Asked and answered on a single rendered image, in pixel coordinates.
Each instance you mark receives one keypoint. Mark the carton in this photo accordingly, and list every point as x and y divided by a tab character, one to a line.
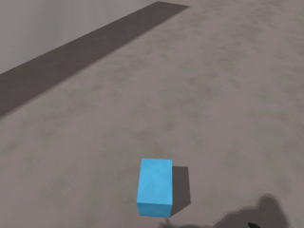
155	190

